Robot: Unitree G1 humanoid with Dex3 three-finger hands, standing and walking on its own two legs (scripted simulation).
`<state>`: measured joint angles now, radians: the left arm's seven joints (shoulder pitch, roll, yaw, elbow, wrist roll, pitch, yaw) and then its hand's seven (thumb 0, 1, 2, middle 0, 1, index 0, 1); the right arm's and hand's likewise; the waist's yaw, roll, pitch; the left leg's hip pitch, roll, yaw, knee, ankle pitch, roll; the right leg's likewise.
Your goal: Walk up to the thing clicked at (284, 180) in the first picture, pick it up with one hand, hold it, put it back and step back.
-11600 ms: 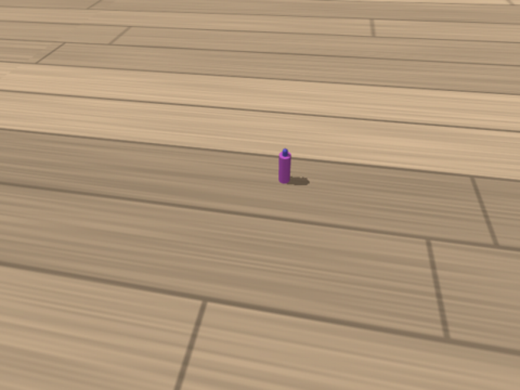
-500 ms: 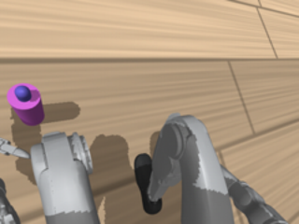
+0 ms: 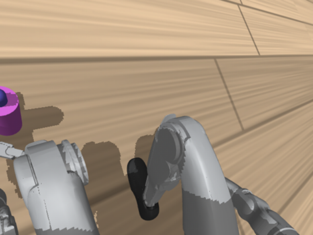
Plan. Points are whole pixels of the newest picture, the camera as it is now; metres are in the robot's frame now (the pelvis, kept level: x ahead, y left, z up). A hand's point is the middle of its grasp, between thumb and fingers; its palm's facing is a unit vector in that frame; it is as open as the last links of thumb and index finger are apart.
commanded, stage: close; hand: left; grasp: from the side
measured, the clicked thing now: (3, 111) +0.43 +0.25 -0.17
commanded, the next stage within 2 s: settle in 0.66 s
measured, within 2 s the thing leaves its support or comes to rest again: leaves its support in 1.10 s
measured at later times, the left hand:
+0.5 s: hand (7, 120) +0.41 +0.24 -0.18, palm faces +0.20 -0.98 -0.01, open 9.5 cm
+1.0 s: hand (7, 117) +0.42 +0.24 -0.18, palm faces +0.20 -0.98 +0.01, open 8.4 cm
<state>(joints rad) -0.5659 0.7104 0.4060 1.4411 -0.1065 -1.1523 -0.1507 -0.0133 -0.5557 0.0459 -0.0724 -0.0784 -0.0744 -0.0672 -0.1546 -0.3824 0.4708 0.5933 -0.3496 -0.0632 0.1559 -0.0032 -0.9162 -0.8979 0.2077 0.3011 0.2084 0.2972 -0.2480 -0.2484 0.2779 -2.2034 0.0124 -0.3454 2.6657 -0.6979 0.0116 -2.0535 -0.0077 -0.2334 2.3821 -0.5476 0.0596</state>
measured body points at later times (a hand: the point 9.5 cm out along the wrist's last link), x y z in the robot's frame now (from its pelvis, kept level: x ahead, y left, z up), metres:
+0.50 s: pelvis +0.00 +0.00 +0.00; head +0.22 +0.19 +0.34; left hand +0.39 +0.29 -0.18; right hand +0.17 -0.24 -0.03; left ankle +0.09 +0.12 -0.25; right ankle +0.16 -0.13 -0.25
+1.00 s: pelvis +0.00 +0.00 +0.00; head +0.23 +0.20 +0.33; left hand +0.40 +0.29 -0.18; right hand +0.18 -0.24 -0.02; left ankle +0.09 +0.12 -0.25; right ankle +0.16 -0.13 -0.25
